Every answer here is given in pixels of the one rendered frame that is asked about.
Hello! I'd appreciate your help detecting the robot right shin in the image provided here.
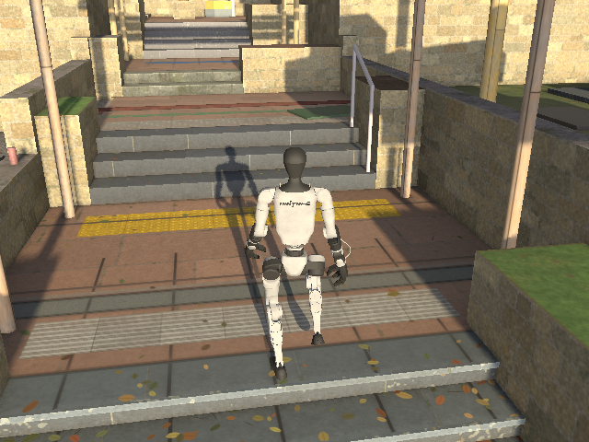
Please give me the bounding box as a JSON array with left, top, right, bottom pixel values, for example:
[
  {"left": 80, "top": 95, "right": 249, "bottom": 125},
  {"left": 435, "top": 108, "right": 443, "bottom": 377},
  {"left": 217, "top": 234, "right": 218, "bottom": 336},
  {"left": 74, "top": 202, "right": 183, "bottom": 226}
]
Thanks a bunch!
[{"left": 308, "top": 276, "right": 322, "bottom": 335}]

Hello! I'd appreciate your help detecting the robot left forearm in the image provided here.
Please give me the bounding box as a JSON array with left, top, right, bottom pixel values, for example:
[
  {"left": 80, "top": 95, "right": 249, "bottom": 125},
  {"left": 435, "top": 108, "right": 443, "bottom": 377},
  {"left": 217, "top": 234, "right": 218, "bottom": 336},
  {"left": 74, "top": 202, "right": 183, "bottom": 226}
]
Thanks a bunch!
[{"left": 247, "top": 223, "right": 262, "bottom": 250}]

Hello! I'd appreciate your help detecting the robot left foot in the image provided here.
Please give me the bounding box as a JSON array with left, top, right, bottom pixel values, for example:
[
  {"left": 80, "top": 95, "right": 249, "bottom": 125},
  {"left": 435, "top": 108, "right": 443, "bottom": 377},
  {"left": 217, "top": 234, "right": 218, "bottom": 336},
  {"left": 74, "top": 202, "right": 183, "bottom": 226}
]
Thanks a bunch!
[{"left": 270, "top": 356, "right": 287, "bottom": 380}]

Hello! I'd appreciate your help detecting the left robot upper arm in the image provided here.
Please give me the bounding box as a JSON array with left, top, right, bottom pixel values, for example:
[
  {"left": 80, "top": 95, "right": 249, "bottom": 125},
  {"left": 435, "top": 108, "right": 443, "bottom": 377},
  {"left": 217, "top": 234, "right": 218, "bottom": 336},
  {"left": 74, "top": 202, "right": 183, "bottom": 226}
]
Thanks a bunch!
[{"left": 253, "top": 187, "right": 276, "bottom": 237}]

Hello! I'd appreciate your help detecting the robot right hand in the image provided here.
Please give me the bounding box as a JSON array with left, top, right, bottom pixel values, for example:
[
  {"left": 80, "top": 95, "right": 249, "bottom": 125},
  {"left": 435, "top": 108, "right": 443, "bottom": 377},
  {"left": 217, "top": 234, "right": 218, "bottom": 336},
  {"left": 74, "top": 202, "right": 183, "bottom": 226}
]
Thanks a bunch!
[{"left": 327, "top": 263, "right": 348, "bottom": 286}]

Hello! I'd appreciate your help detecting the right robot upper arm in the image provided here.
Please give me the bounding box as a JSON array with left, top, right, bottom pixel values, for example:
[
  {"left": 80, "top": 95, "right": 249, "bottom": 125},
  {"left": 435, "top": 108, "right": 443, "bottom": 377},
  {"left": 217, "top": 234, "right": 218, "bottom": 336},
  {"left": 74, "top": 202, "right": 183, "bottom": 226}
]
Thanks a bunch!
[{"left": 314, "top": 187, "right": 337, "bottom": 238}]

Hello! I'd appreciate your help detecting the robot right forearm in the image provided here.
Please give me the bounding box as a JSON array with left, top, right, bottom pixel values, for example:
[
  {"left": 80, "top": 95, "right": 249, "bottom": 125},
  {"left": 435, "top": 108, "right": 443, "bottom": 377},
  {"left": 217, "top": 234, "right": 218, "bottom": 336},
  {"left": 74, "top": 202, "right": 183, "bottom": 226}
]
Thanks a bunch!
[{"left": 328, "top": 225, "right": 346, "bottom": 267}]

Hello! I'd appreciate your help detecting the robot left hand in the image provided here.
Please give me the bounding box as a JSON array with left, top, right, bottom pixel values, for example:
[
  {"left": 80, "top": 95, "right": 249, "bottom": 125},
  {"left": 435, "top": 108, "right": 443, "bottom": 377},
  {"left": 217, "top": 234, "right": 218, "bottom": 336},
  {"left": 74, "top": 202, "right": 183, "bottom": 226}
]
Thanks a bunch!
[{"left": 245, "top": 244, "right": 266, "bottom": 259}]

